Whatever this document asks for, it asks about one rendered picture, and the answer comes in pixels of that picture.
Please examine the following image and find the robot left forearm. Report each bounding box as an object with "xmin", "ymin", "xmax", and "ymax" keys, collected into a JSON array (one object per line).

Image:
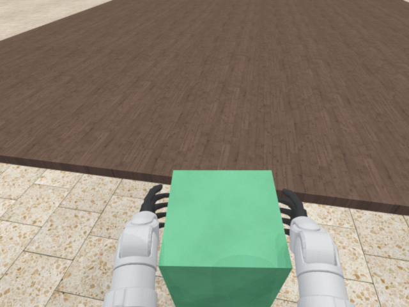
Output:
[{"xmin": 103, "ymin": 211, "xmax": 160, "ymax": 307}]

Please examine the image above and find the carton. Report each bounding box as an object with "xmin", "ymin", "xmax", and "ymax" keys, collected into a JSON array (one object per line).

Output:
[{"xmin": 158, "ymin": 170, "xmax": 292, "ymax": 307}]

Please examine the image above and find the robot right forearm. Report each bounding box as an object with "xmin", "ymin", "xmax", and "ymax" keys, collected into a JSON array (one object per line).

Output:
[{"xmin": 289, "ymin": 216, "xmax": 355, "ymax": 307}]

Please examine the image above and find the robot right hand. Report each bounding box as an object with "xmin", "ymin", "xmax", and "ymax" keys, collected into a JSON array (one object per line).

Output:
[{"xmin": 277, "ymin": 189, "xmax": 307, "ymax": 235}]

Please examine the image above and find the robot left hand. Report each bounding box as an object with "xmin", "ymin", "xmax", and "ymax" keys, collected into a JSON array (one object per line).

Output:
[{"xmin": 139, "ymin": 184, "xmax": 169, "ymax": 228}]

